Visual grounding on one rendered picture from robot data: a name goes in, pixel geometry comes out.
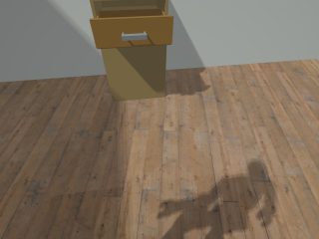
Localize handle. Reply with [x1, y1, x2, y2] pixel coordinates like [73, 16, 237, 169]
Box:
[122, 31, 148, 41]

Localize drawer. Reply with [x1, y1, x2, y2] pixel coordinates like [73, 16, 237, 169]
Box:
[90, 8, 173, 49]

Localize cabinet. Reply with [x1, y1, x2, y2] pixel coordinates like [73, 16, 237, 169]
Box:
[90, 0, 168, 102]

